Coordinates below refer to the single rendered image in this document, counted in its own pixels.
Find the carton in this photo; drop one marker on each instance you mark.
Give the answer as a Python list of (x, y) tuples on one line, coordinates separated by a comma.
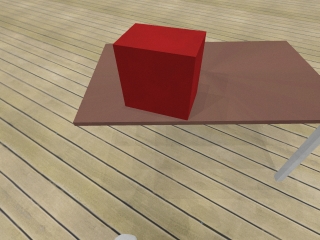
[(159, 68)]

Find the table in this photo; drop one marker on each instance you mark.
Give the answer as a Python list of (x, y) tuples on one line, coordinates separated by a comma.
[(240, 82)]

